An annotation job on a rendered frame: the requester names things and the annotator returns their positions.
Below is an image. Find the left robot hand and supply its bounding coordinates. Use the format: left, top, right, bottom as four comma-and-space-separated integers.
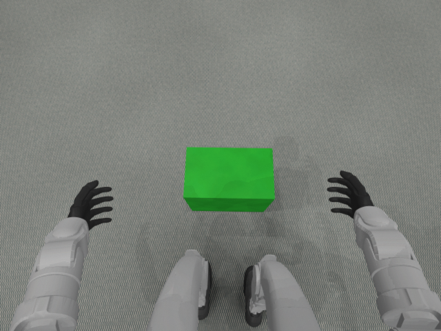
68, 180, 114, 230

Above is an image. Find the left robot forearm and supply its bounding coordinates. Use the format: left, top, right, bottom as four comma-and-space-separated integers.
8, 217, 90, 331

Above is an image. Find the right robot forearm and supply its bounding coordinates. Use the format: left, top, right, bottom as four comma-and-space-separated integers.
353, 206, 441, 330

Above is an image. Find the robot right foot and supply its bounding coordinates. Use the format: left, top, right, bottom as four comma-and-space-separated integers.
244, 265, 262, 327

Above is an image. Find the right robot hand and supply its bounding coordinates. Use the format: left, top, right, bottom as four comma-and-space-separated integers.
327, 170, 374, 219

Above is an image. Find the robot left shin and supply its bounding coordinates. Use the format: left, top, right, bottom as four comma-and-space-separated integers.
185, 250, 206, 305

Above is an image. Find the carton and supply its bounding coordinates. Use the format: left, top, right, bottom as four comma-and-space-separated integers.
183, 147, 275, 212

